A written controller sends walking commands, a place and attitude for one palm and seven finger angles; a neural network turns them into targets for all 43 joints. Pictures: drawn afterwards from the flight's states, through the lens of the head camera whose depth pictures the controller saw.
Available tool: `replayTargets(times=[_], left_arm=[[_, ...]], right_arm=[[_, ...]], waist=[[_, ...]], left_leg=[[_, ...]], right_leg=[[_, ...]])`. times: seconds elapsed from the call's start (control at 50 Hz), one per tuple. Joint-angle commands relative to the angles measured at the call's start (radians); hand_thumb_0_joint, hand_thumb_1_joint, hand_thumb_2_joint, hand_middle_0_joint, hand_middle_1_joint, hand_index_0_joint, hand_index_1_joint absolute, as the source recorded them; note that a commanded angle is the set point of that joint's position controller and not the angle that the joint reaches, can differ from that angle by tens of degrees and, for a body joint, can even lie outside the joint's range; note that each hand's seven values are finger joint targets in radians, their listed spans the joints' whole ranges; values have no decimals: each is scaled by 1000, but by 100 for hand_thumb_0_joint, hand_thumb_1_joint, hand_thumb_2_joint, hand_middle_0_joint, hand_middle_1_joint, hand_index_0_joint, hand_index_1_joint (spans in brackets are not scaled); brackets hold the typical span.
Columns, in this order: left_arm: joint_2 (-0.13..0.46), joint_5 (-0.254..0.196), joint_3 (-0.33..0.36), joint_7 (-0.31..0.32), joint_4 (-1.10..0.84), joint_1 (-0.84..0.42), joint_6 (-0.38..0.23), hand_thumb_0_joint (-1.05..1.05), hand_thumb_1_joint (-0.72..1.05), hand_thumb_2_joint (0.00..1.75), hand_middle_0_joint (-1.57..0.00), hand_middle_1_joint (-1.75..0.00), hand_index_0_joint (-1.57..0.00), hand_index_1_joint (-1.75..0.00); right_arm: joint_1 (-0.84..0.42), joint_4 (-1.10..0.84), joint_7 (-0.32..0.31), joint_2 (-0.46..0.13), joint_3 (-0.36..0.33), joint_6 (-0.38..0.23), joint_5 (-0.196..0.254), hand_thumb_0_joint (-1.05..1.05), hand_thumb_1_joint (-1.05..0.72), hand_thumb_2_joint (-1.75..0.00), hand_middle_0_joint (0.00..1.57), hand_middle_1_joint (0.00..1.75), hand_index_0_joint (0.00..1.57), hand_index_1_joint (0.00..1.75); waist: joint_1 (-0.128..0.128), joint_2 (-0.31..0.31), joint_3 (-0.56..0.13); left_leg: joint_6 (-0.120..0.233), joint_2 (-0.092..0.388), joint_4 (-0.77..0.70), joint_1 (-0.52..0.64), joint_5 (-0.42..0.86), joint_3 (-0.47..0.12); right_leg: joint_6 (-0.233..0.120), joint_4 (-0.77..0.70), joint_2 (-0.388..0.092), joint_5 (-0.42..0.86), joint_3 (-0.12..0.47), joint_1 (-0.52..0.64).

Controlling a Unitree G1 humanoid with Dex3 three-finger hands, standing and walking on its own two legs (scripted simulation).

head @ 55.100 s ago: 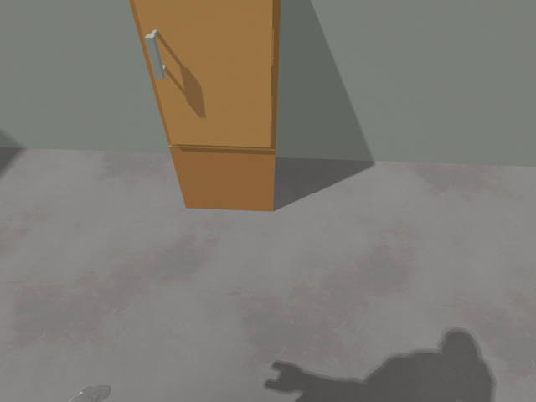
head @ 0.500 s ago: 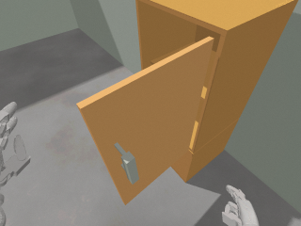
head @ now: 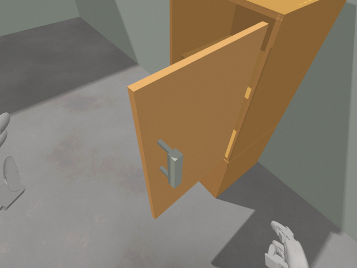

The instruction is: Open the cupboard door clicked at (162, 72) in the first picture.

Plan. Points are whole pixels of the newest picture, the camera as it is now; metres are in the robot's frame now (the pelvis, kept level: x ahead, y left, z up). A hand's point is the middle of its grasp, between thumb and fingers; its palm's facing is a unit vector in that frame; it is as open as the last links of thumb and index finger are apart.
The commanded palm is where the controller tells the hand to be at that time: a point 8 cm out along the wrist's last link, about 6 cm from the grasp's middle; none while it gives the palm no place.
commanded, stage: step back with the hand held close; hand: left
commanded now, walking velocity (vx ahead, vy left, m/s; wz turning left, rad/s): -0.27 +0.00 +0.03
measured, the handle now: (168, 163) +0.34 +0.05 +0.03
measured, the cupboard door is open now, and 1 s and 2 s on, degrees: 93 93 93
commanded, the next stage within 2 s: stop stepping back and stand still in 0.54 s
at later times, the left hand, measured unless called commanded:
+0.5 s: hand out of the picture +0.12 +0.27 +0.16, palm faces +0.41 -0.80 -0.44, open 7.4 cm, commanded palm +0.06 +0.31 +0.19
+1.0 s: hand out of the picture +0.01 +0.24 +0.18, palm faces +0.29 -0.81 -0.52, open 7.4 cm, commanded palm -0.02 +0.29 +0.19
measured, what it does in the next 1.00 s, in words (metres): walks backwards: left foot, then right foot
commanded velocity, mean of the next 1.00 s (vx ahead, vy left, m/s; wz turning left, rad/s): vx -0.14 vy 0.00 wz -0.01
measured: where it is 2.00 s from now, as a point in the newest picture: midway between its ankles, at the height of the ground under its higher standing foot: outside the picture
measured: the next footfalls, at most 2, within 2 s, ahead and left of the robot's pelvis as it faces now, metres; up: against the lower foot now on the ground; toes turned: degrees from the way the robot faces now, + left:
left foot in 0.50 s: +0.02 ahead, +0.09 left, +0.00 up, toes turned +0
right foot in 0.92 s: -0.28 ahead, -0.07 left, +0.00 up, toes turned -7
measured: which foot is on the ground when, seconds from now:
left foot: down 0.00-0.36, up 0.38-0.48, down 0.50-0.92, up 0.94-1.00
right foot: down 0.00-0.52, up 0.54-0.90, down 0.92-1.00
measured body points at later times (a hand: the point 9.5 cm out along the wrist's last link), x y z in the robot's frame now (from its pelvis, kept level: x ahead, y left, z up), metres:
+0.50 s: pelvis -0.08 +0.01 +0.00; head -0.07 +0.04 +0.45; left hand +0.09 +0.31 +0.19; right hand +0.09 -0.24 -0.07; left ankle -0.03 +0.09 -0.73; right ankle -0.04 -0.13 -0.73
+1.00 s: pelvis -0.19 +0.01 +0.00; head -0.19 +0.02 +0.45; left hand -0.01 +0.28 +0.21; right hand -0.06 -0.23 -0.09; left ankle -0.07 +0.09 -0.70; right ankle -0.32 -0.07 -0.73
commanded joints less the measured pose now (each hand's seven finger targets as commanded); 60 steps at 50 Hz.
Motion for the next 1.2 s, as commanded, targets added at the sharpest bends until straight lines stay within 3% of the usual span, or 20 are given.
replayTargets(times=[0.0, 0.12, 0.26, 0.38, 0.44, 0.48, 0.5, 0.54, 0.62, 0.72, 0.8, 0.82, 0.86, 0.92, 0.96, 1.04, 1.06, 1.1, 1.12, 1.18], left_arm=[[161, 2, 126, 25, -225, -66, -75, 0, 90, 90, -20, -30, -20, -30], [155, -27, 95, 31, -298, -66, -94, 0, 90, 90, -20, -30, -20, -30], [177, -25, 151, 34, -219, -23, -89, 0, 90, 90, -20, -30, -20, -30], [168, -17, 91, 46, -165, -58, -96, 0, 90, 90, -20, -30, -20, -30], [195, -11, 92, 39, -219, -115, -84, 0, 90, 90, -20, -30, -20, -30], [226, 3, 119, 41, -278, -155, -103, 0, 90, 90, -20, -30, -20, -30], [239, -1, 149, 44, -304, -153, -112, 0, 90, 90, -20, -30, -20, -30], [230, -6, 171, 35, -276, -65, -136, 0, 90, 90, -20, -30, -20, -30], [187, -34, 140, 36, -389, 8, -119, 0, 90, 90, -20, -30, -20, -30], [173, -48, 137, 43, -359, 51, -72, 0, 90, 90, -20, -30, -20, -30], [174, -55, 136, 50, -283, 76, -43, 0, 90, 90, -20, -30, -20, -30], [191, -58, 143, 47, -277, 95, -40, 0, 90, 90, -20, -30, -20, -30], [226, -62, 164, 38, -292, 104, -43, 0, 90, 90, -20, -30, -20, -30], [325, -66, 239, 52, -359, -13, -59, 0, 90, 90, -20, -30, -20, -30], [164, -61, 107, 28, -212, -66, -39, 0, 90, 90, -20, -30, -20, -30], [175, -32, 79, 38, -110, -196, -41, 0, 90, 90, -20, -30, -20, -30], [167, -29, 66, 38, -94, -231, -44, 0, 90, 90, -20, -30, -20, -30], [166, -22, 61, 40, -112, -283, -58, 0, 90, 90, -20, -30, -20, -30], [167, -19, 66, 41, -100, -284, -70, 0, 90, 90, -20, -30, -20, -30], [249, -17, 146, 35, -239, -181, -80, 0, 90, 90, -20, -30, -20, -30]], right_arm=[[-108, -151, -3, -143, -55, -79, -3, 0, -90, -90, 20, 30, 20, 30], [-93, -106, 11, -128, -54, -112, 3, 0, -90, -90, 20, 30, 20, 30], [-128, -104, 9, -125, -57, -101, -9, 0, -90, -90, 20, 30, 20, 30], [-84, -51, 25, -98, -61, -78, -4, 0, -90, -90, 20, 30, 20, 30], [-110, -73, 16, -99, -39, -70, -1, 0, -90, -90, 20, 30, 20, 30], [-193, -83, -11, -154, -46, -82, -5, 0, -90, -90, 20, 30, 20, 30], [-145, -85, -10, -120, -41, -106, -24, 0, -90, -90, 20, 30, 20, 30], [-107, -65, 10, -121, -59, -144, -34, 0, -90, -90, 20, 30, 20, 30], [-83, -55, 32, -120, -69, -166, -16, 0, -90, -90, 20, 30, 20, 30], [-75, -53, 31, -100, -45, -169, -16, 0, -90, -90, 20, 30, 20, 30], [-65, -52, 17, -84, -35, -153, -28, 0, -90, -90, 20, 30, 20, 30], [-66, -54, 17, -81, -32, -144, -25, 0, -90, -90, 20, 30, 20, 30], [-53, -39, 22, -71, -24, -113, -23, 0, -90, -90, 20, 30, 20, 30], [-84, -52, 32, -83, -3, -115, -25, 0, -90, -90, 20, 30, 20, 30], [-70, -27, 28, -119, -50, -131, 12, 0, -90, -90, 20, 30, 20, 30], [-86, 3, -10, -108, -21, -135, 4, 0, -90, -90, 20, 30, 20, 30], [-71, 4, -16, -118, -23, -139, 1, 0, -90, -90, 20, 30, 20, 30], [-55, -10, -17, -138, -23, -148, 0, 0, -90, -90, 20, 30, 20, 30], [-54, -14, -8, -127, -21, -157, -3, 0, -90, -90, 20, 30, 20, 30], [-86, -17, 8, -105, -27, -180, -21, 0, -90, -90, 20, 30, 20, 30]], waist=[[20, 75, -76], [8, 45, -233], [15, 86, -121], [-19, -164, -116], [-19, -126, -33], [6, 263, 4], [23, 316, -86], [23, 254, -221], [23, 148, -286], [2, 224, -236], [5, 297, -193], [6, 250, -203], [3, -37, -198], [17, -198, -186], [-14, -239, -75], [-21, -22, 7], [-31, 71, -6], [-30, 270, -24], [-20, 232, -1], [17, 98, -30]], left_leg=[[15, 255, -363, -294, -508, -307], [-80, 155, -215, 151, -187, -203], [-61, 175, -279, -87, -432, -218], [-110, 22, 352, 181, -186, -100], [-100, 54, 49, 119, -169, -121], [-32, 241, -263, -53, 76, -333], [21, 345, -294, -65, 243, -442], [51, 400, -336, -77, 14, -428], [29, 324, -236, 219, 298, -292], [-59, 239, -443, 203, -327, -262], [-193, 144, -478, 167, -369, -143], [-213, 111, -406, 152, -302, -95], [-142, 41, 33, 263, -82, -29], [-128, 68, 374, -118, -116, -79], [-118, 79, 343, -137, -52, -105], [-66, 41, 22, 163, -70, 0], [-37, 62, -35, 240, -63, -59], [106, 303, -182, 291, -51, -483], [148, 365, -281, 219, -155, -612], [66, 286, -379, -85, -386, -432]], right_leg=[[-12, 74, 8, -25, 6, 272], [-53, -129, -35, 9, 75, 37], [-63, -128, -9, -185, 83, 68], [-172, -363, -311, 68, 302, -308], [-92, -234, -210, 182, 162, -215], [2, 76, -8, 56, 19, -81], [4, 257, 35, -149, 20, -26], [0, 525, 54, -248, 72, 51], [9, 472, 32, -233, 23, -118], [1, 227, 60, -276, -87, -4], [-44, -149, 115, -333, -188, 177], [-62, -271, 94, -270, -177, 226], [-116, -432, -142, -67, 34, -3], [-225, -383, -386, 247, 239, 109], [-151, -328, -268, 208, 131, 124], [-103, -127, -214, 246, 25, -19], [-61, -14, -163, 207, -11, -70], [33, 272, -26, -110, -52, -211], [30, 378, -4, -294, 5, -221], [-24, 276, -37, -249, -10, 71]])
